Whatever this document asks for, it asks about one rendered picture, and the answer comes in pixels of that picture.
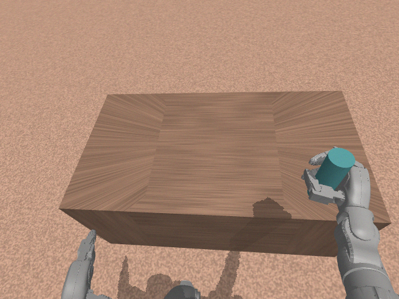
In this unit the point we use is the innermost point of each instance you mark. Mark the right robot arm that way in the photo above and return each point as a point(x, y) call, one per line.
point(361, 269)

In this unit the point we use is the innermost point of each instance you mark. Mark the right robot hand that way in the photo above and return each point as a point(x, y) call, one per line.
point(353, 190)

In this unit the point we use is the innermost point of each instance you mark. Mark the can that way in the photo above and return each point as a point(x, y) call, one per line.
point(335, 166)

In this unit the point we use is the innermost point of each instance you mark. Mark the left robot hand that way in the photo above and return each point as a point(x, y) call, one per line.
point(78, 280)

